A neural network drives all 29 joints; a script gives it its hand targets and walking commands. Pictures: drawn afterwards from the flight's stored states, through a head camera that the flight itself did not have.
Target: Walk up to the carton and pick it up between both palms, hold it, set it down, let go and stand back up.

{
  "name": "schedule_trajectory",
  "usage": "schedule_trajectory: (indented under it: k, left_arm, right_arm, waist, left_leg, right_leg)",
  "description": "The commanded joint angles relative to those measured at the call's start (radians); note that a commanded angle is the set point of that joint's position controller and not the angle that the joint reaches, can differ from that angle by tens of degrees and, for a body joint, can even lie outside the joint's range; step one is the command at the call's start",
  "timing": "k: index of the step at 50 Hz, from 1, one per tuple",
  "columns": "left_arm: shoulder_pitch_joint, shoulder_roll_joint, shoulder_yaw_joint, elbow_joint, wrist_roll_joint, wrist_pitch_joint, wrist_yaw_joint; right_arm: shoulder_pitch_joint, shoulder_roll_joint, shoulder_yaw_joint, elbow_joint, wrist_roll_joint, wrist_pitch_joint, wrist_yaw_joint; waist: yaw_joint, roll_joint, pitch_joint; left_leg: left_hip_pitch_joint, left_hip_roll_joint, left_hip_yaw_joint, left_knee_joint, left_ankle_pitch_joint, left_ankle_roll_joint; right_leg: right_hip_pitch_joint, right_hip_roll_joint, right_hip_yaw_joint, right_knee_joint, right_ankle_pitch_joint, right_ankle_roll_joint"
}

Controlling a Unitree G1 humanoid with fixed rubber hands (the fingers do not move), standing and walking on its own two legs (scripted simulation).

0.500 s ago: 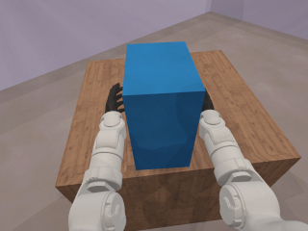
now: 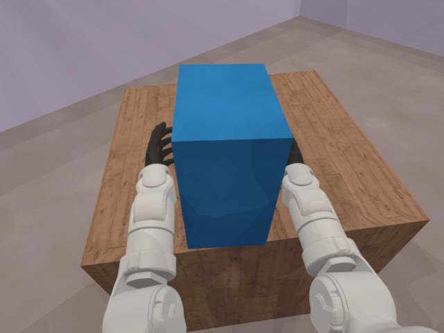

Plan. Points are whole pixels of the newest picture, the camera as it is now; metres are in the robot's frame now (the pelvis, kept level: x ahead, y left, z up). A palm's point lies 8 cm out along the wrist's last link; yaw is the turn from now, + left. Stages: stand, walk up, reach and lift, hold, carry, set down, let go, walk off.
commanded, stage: reach and lift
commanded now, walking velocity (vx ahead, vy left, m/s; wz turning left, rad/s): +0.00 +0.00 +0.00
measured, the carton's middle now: (224, 159) +0.42 +0.00 +0.11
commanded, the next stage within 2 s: hold in 1.90 s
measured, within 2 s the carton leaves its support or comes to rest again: neither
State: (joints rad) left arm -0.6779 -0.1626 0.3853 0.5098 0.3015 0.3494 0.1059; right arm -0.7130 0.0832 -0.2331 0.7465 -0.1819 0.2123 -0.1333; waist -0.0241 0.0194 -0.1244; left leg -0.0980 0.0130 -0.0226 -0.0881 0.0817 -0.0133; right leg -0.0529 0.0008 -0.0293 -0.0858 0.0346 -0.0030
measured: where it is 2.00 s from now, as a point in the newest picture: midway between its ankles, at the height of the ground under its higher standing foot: outside the picture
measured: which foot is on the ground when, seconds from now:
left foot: down 0.00-1.00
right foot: down 0.00-1.00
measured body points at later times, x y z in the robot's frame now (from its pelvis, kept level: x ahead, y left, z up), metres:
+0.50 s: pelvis -0.01 -0.01 +0.00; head -0.04 +0.00 +0.45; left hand +0.38 +0.14 +0.20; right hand +0.39 -0.12 +0.18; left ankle +0.01 +0.13 -0.76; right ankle -0.02 -0.12 -0.76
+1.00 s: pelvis -0.01 +0.00 +0.00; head -0.06 +0.01 +0.45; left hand +0.37 +0.13 +0.25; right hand +0.37 -0.12 +0.24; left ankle +0.01 +0.13 -0.76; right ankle -0.02 -0.12 -0.76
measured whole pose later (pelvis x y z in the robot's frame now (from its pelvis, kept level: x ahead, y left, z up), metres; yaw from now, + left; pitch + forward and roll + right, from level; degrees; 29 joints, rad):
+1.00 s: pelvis -0.01 +0.00 +0.00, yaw -3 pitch +0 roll +0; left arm -0.79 -0.02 0.26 0.02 0.23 1.10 0.08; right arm -0.87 -0.03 0.00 0.38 0.28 0.80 -0.36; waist -0.05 -0.01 -0.11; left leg -0.07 0.02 0.02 0.11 -0.03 -0.01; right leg -0.05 0.01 0.03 0.12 -0.06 0.00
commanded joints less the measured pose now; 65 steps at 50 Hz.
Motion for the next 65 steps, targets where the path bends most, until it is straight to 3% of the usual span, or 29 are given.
schedule_trajectory:
  k: [1, 6, 12, 19, 31, 41, 50, 65]
  left_arm:
    - [-0.732, -0.518, -0.440, -0.202, -0.112, -0.053, -0.115]
    - [-0.722, -0.522, -0.518, -0.291, -0.174, 0.014, -0.060]
    - [-0.671, -0.459, -0.525, -0.341, -0.214, 0.151, -0.030]
    - [-0.635, -0.460, -0.532, -0.386, -0.226, 0.310, -0.080]
    - [-0.747, -0.482, -0.650, -0.587, -0.302, 0.478, -0.134]
    - [-0.830, -0.475, -0.652, -0.656, -0.312, 0.619, -0.160]
    - [-0.884, -0.409, -0.562, -0.613, -0.284, 0.717, -0.203]
    - [-1.030, -0.341, -0.435, -0.500, -0.243, 0.724, -0.253]
  right_arm:
    - [-0.872, 0.460, 0.368, -0.367, 0.096, -0.114, 0.136]
    - [-0.912, 0.469, 0.486, -0.474, 0.220, -0.077, 0.117]
    - [-0.861, 0.434, 0.535, -0.509, 0.344, 0.023, 0.056]
    - [-0.855, 0.449, 0.538, -0.561, 0.418, 0.144, -0.012]
    - [-0.957, 0.496, 0.588, -0.761, 0.495, 0.306, -0.082]
    - [-1.025, 0.524, 0.603, -0.786, 0.595, 0.442, -0.116]
    - [-1.073, 0.478, 0.539, -0.712, 0.633, 0.529, -0.143]
    - [-1.186, 0.413, 0.398, -0.581, 0.604, 0.561, -0.149]
  waist:
    - [-0.009, -0.011, -0.725]
    - [0.011, -0.037, -0.741]
    - [0.030, -0.047, -0.547]
    - [0.017, -0.014, -0.385]
    - [-0.033, 0.009, -0.483]
    - [-0.021, 0.033, -0.544]
    - [-0.016, 0.034, -0.473]
    - [-0.030, 0.017, -0.448]
  left_leg:
    - [0.435, -0.033, 0.005, 0.165, 0.432, 0.017]
    - [0.428, -0.035, -0.009, 0.209, 0.430, 0.028]
    - [0.344, -0.038, -0.004, 0.228, 0.290, 0.042]
    - [0.283, -0.038, 0.003, 0.226, 0.195, 0.042]
    - [0.324, -0.029, -0.005, 0.250, 0.205, 0.023]
    - [0.365, -0.015, -0.003, 0.293, 0.294, 0.003]
    - [0.329, -0.010, 0.008, 0.290, 0.285, -0.001]
    - [0.278, -0.010, 0.015, 0.242, 0.134, 0.029]
  right_leg:
    - [0.078, 0.058, -0.028, 0.110, 0.307, -0.002]
    - [0.093, 0.057, -0.016, 0.161, 0.339, 0.007]
    - [0.101, 0.046, 0.012, 0.193, 0.228, 0.024]
    - [0.127, 0.030, 0.046, 0.193, 0.156, 0.045]
    - [0.084, 0.033, 0.040, 0.215, 0.127, 0.054]
    - [0.042, 0.040, 0.045, 0.223, 0.133, 0.049]
    - [0.038, 0.036, 0.058, 0.215, 0.109, 0.053]
    - [0.004, 0.026, 0.054, 0.206, -0.025, 0.064]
